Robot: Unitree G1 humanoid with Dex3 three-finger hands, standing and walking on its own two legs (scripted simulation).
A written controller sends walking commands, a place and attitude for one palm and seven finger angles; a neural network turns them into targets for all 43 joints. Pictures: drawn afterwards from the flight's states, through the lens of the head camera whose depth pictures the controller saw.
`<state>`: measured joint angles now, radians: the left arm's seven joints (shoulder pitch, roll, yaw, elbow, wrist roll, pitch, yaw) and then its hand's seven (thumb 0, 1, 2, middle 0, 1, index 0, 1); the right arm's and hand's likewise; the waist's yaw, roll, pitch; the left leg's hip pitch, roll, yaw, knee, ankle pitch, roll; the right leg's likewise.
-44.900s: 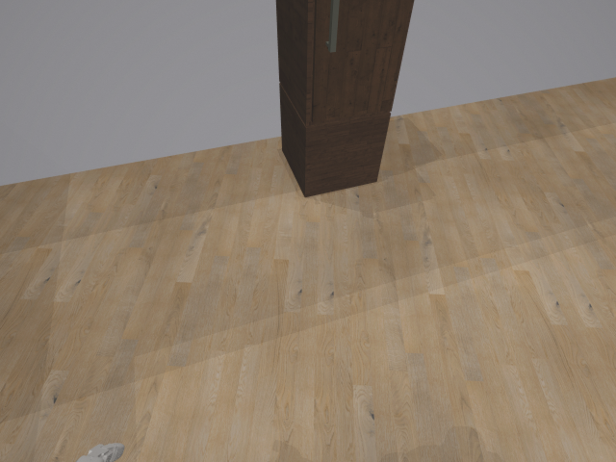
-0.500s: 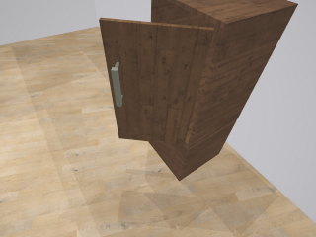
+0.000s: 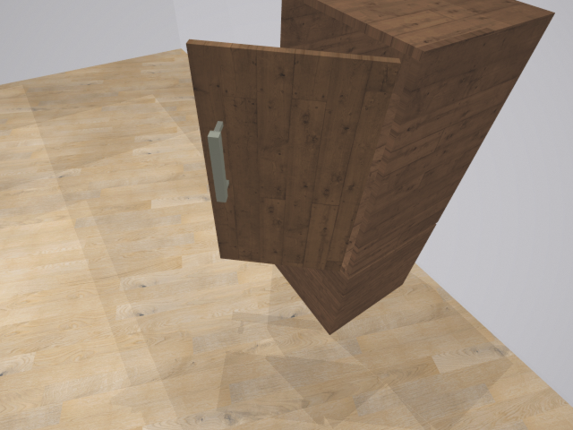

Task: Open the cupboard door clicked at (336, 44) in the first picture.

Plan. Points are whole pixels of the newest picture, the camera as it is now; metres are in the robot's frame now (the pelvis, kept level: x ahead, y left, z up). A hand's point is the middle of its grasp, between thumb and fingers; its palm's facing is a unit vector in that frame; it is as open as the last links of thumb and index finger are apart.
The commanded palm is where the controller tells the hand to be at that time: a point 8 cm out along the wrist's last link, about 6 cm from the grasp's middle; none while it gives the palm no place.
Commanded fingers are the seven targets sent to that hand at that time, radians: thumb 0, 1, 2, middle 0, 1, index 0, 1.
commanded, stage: come to a stop and stand still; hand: left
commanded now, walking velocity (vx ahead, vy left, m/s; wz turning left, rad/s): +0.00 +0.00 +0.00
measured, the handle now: (220, 163) +0.59 +0.17 +0.03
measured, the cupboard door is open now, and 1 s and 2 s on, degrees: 50 50 50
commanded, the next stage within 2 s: look again from close up in 0.46 s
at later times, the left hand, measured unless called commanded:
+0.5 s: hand out of the picture +0.03 +0.16 -0.18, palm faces +0.00 -0.99 -0.16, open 7.3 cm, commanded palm none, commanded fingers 0.00 0.90 0.90 -0.20 -0.30 -0.20 -0.30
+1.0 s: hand out of the picture +0.02 +0.14 -0.18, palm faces +0.00 -0.99 -0.14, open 7.4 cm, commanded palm none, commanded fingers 0.00 0.90 0.90 -0.20 -0.30 -0.20 -0.30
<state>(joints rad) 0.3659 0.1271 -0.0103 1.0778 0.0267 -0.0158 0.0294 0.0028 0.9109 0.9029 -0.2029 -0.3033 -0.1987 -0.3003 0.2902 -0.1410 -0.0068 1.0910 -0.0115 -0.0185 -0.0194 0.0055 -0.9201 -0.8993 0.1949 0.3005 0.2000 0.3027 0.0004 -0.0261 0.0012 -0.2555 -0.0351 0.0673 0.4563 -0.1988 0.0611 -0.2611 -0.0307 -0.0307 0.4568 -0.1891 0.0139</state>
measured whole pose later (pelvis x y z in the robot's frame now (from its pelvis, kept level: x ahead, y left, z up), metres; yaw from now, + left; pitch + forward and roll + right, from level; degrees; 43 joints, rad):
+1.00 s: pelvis +0.04 -0.01 +0.00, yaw -1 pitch -1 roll +0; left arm 0.34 0.13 -0.02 1.09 0.02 -0.02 0.04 0.00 0.91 0.90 -0.20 -0.30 -0.20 -0.30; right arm 0.28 -0.13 0.01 1.15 -0.01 -0.03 -0.03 0.00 -0.91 -0.90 0.19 0.30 0.20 0.30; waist 0.00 -0.03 0.02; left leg -0.16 -0.02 0.07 0.40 -0.23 0.04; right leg -0.18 -0.01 -0.02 0.41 -0.22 0.00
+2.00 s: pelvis +0.02 -0.04 -0.07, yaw +1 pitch +13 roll -1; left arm 0.32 0.30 0.31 0.08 -0.36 -0.33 -0.43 0.01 0.10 0.56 -0.26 -0.82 -0.26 -0.82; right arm 0.27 -0.22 0.01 0.58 0.04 -0.21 -0.06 0.01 -0.90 -0.90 0.20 0.30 0.21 0.30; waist -0.02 0.03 -0.11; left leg -0.78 0.03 0.00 1.03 -0.48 0.00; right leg -0.76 0.01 -0.10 1.00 -0.48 -0.04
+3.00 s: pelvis +0.03 -0.01 -0.04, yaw +1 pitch +9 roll -2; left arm -0.05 0.44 0.43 0.40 -0.36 -0.22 -0.57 -0.01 -0.50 0.30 -0.30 -1.20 -0.30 -1.20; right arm 0.30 -0.30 0.03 0.55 0.05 -0.20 -0.07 0.01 -0.90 -0.90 0.20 0.30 0.20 0.30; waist -0.01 0.01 -0.07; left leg -0.60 0.01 0.03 0.85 -0.42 0.04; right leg -0.57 0.00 -0.07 0.79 -0.38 0.00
